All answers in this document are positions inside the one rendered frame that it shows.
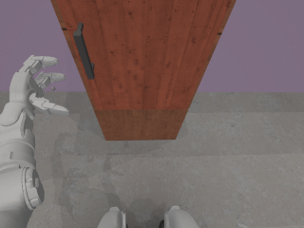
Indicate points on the cupboard door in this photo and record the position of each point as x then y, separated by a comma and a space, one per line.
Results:
147, 54

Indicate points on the robot shin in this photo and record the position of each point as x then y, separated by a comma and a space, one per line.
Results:
114, 209
174, 208

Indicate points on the left robot shin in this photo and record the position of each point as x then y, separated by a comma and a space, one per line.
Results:
114, 209

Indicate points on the handle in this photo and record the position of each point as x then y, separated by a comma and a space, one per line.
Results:
81, 46

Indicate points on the robot left upper arm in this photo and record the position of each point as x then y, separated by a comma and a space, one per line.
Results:
20, 192

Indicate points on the left robot forearm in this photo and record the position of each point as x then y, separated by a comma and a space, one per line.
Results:
17, 142

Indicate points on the robot left hand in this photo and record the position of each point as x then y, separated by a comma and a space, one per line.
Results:
23, 86

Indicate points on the right robot shin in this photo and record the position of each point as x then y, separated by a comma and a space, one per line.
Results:
174, 208

